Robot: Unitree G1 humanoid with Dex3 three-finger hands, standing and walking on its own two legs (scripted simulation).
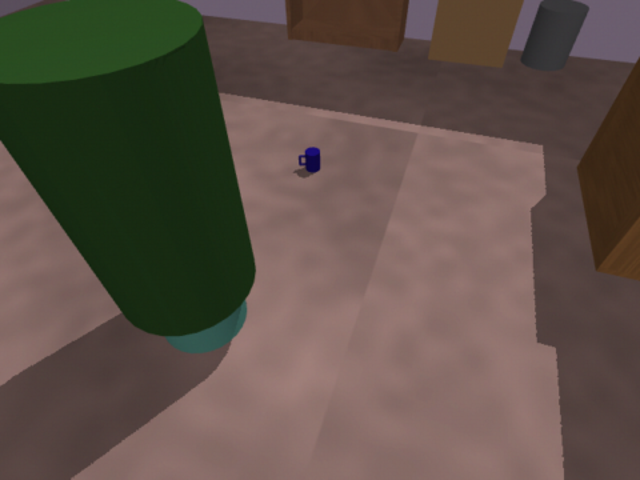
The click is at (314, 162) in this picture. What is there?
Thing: mug
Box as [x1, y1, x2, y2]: [299, 147, 319, 172]
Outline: 310,147 305,150 304,155 299,155 299,164 305,164 306,169 308,171 313,172 319,169 319,150 317,148
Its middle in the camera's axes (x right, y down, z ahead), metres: -0.06 -0.40 +2.03
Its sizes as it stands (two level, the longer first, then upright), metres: 0.111 0.077 0.104
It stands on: the floor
